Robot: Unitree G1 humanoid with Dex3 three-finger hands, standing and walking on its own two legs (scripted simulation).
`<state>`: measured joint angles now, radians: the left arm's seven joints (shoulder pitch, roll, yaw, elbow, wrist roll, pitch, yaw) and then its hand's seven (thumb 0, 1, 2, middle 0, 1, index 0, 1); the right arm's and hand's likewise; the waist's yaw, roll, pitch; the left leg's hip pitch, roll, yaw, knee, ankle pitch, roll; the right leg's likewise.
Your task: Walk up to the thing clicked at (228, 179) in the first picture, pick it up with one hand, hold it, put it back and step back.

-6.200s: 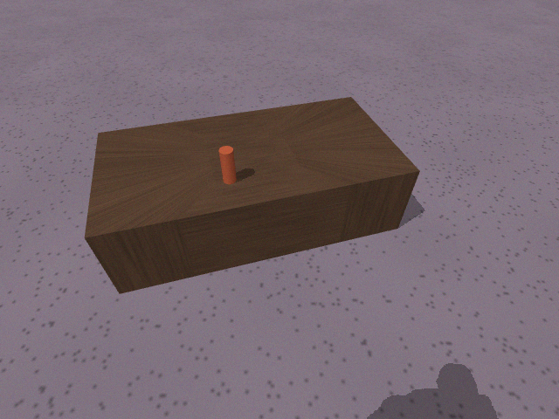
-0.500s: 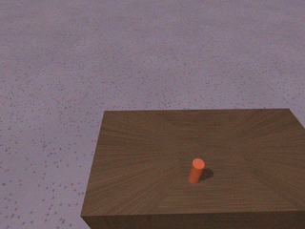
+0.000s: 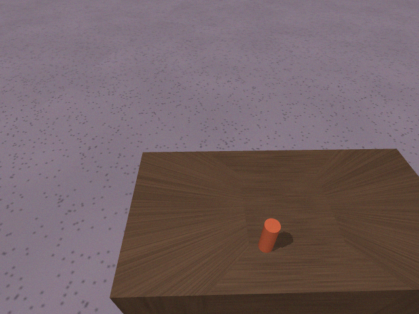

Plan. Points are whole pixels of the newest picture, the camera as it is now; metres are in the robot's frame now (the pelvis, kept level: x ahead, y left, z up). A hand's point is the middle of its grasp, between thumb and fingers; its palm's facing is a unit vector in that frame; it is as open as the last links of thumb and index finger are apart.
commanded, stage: stand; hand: right
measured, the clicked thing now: (268, 236) +0.50 -0.20 -0.35
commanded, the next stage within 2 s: go down in 0.36 s
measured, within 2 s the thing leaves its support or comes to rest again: neither
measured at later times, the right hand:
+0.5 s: hand out of the picture +0.08 -0.25 -0.16, palm faces -0.01 +0.94 -0.33, open 7.5 cm
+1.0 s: hand out of the picture +0.15 -0.26 -0.16, palm faces +0.03 +0.95 -0.32, open 16.5 cm
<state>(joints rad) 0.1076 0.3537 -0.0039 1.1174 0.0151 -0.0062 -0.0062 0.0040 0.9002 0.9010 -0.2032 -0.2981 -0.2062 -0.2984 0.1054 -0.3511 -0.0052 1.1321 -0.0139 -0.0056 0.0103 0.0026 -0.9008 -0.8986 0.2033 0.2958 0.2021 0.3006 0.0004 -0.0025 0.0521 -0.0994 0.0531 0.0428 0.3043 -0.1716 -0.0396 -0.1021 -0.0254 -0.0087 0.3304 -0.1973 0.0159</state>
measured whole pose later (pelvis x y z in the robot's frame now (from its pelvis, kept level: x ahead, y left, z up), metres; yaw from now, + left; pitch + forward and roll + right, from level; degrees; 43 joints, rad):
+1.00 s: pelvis +0.00 +0.00 -0.02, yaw +1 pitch +7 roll +1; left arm 0.24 0.25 0.02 0.69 -0.01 -0.08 0.04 0.01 0.91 0.89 -0.21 -0.30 -0.21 -0.30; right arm 0.09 -0.33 -0.19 0.75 -0.07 0.22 0.07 0.00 0.31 -0.08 0.07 0.04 0.06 0.05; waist 0.03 -0.02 -0.01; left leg -0.43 0.04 0.03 0.61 -0.30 -0.04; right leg -0.44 -0.05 0.00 0.67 -0.35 0.01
